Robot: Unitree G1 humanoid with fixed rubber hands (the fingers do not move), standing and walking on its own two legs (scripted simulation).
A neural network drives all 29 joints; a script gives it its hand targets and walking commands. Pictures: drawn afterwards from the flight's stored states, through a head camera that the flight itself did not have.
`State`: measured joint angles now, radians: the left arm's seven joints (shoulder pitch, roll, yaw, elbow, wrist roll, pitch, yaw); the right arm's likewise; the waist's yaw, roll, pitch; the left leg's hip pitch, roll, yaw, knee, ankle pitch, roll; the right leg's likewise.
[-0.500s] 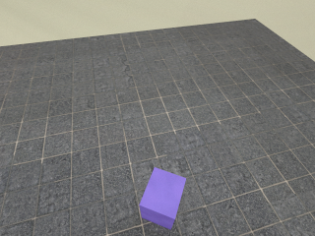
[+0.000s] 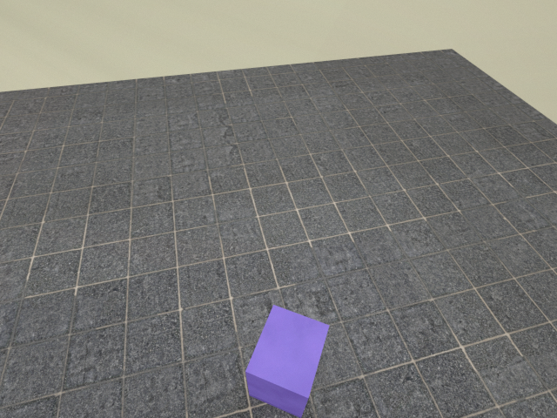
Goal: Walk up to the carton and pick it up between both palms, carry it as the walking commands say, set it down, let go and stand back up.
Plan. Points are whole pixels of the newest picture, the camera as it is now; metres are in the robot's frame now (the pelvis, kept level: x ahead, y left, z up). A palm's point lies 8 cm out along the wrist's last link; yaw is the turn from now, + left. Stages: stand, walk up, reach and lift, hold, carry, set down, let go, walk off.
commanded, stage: walk up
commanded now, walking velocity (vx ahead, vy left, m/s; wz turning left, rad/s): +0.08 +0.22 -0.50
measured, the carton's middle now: (287, 362) +0.40 -0.02 -0.64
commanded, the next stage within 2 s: none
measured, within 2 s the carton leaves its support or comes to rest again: neither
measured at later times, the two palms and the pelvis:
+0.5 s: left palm out of the picture +0.07 +0.37 -0.15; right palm out of the picture -0.01 -0.14 -0.10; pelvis +0.01 +0.12 +0.01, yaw -11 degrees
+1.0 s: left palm out of the picture +0.07 +0.29 -0.12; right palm out of the picture -0.07 -0.18 -0.15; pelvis -0.02 +0.06 +0.00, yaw -20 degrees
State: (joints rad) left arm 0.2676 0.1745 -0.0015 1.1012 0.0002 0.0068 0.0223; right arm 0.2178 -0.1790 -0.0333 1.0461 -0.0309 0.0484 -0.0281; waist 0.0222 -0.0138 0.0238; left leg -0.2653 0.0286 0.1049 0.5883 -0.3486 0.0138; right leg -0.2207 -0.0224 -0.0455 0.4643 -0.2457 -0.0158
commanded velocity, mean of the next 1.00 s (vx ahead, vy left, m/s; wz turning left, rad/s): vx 0.03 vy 0.04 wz -0.31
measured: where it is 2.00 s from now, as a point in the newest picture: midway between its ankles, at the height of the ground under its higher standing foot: outside the picture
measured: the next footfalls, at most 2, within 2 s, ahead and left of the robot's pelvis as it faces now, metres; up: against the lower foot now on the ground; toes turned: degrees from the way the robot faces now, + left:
left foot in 0.26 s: +0.06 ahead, +0.19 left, +0.00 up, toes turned -3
right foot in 0.88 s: -0.02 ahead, -0.07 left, +0.00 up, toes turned -20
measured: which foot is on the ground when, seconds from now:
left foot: up 0.00-0.24, down 0.26-0.88, up 0.90-1.00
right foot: down 0.00-0.24, up 0.26-0.86, down 0.88-1.00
